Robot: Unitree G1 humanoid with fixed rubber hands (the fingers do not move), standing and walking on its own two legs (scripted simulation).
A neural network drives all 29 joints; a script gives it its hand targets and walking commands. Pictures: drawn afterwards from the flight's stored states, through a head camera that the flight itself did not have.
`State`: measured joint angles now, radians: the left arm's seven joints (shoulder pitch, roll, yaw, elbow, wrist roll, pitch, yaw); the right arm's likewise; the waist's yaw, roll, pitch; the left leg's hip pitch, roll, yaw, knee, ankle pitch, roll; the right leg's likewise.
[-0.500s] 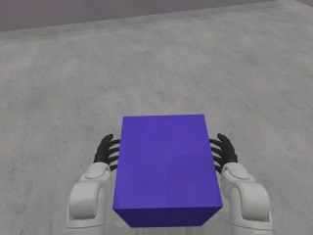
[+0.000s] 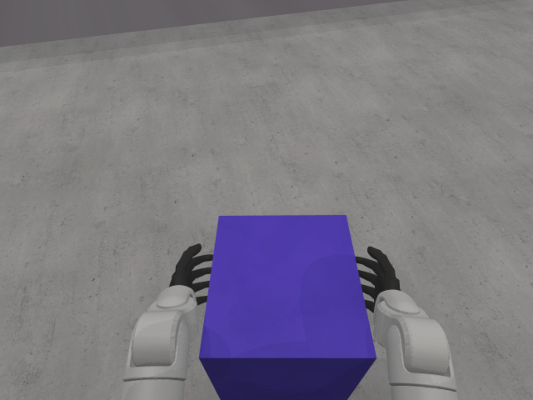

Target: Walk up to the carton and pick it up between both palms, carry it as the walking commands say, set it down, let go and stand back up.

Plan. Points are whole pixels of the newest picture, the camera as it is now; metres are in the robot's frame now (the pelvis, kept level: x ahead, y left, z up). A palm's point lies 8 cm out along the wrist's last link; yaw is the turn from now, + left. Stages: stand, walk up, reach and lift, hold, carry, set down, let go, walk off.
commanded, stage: carry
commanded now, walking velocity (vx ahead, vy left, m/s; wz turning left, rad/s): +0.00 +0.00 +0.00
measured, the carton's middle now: (282, 314) +0.26 -0.01 -0.05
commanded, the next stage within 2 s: none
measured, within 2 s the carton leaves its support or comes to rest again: neither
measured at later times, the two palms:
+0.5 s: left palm (164, 219) +0.38 +0.19 +0.05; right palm (344, 214) +0.38 -0.10 +0.06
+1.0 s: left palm (166, 188) +0.45 +0.20 +0.04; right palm (329, 180) +0.46 -0.09 +0.05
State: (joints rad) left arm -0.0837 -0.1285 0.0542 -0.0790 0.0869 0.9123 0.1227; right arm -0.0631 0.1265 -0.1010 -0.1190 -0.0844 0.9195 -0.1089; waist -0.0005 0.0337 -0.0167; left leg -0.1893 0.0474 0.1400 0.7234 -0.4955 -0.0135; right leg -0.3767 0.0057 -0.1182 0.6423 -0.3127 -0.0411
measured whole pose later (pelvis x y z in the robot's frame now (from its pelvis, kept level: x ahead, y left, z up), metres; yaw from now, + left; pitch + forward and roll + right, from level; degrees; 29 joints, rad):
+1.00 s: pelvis +0.21 +0.05 +0.00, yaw +2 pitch +4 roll -2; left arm -0.03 -0.13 0.02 -0.21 0.07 0.94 0.14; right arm 0.01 0.13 -0.08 -0.23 -0.03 0.92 -0.12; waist 0.02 -0.02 -0.09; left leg -0.36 0.04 0.06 1.02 -0.66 0.01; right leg -0.21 -0.06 -0.27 0.62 -0.46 0.01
